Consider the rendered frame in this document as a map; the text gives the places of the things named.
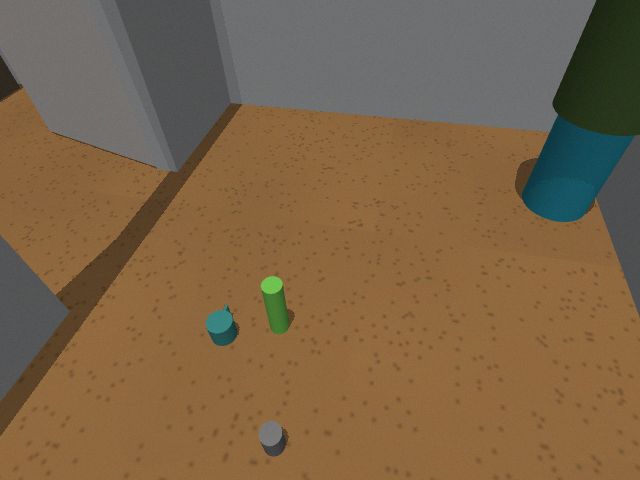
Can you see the potted plant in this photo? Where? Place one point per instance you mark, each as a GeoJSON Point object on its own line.
{"type": "Point", "coordinates": [598, 107]}

